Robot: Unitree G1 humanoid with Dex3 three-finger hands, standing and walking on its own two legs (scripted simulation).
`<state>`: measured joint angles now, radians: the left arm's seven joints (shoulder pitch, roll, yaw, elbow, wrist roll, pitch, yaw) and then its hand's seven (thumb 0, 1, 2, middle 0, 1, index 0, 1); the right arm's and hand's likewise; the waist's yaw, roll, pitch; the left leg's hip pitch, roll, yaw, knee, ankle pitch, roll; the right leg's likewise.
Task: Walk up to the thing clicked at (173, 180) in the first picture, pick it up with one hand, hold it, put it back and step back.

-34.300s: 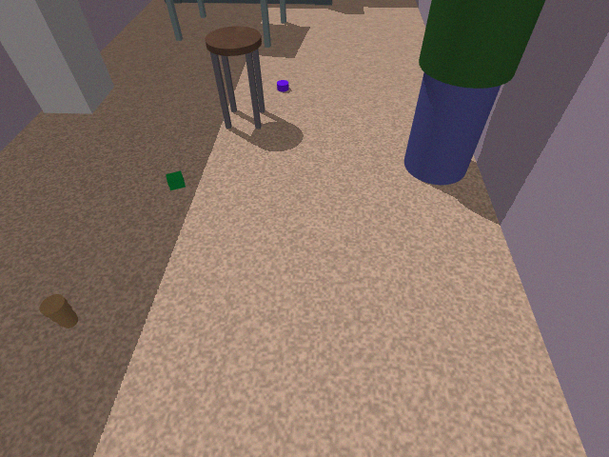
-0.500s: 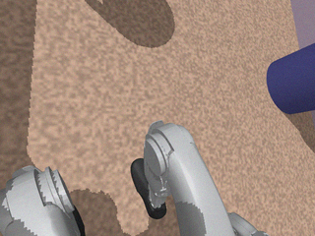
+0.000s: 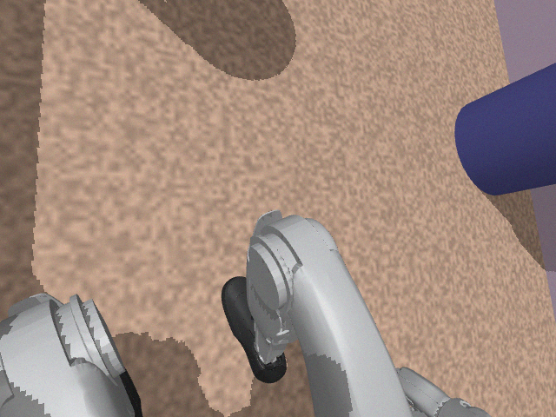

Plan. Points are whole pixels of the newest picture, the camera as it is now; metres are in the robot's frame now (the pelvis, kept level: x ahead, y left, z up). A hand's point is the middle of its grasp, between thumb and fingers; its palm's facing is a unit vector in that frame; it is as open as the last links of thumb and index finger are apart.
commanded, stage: open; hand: left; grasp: from above
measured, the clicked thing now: out of the picture +0.44 +0.31 -0.27
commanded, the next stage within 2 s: withdraw in 0.82 s
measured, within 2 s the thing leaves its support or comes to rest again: neither
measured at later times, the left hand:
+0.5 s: hand out of the picture +0.43 +0.30 -0.24, palm faces -0.44 -0.17 -0.88, open 12.7 cm
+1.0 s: hand out of the picture +0.43 +0.30 -0.24, palm faces -0.44 -0.17 -0.88, open 13.3 cm
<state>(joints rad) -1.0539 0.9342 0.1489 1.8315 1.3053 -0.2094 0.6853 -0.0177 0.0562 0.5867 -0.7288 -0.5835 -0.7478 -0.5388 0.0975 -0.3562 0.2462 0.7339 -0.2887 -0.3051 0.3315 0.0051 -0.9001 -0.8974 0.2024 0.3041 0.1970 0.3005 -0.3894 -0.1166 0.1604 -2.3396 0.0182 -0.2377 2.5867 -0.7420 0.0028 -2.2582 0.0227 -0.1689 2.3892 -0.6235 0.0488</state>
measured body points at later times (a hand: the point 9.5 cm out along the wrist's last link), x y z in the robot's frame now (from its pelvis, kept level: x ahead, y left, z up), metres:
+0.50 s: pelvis +0.00 +0.00 +0.00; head +0.27 +0.12 +0.34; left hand +0.45 +0.31 -0.19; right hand +0.04 -0.25 -0.05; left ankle +0.06 +0.12 -0.26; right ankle +0.12 -0.12 -0.26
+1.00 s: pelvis +0.00 +0.00 +0.00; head +0.27 +0.12 +0.34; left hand +0.45 +0.31 -0.19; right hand +0.04 -0.25 -0.05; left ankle +0.06 +0.12 -0.26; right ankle +0.12 -0.12 -0.26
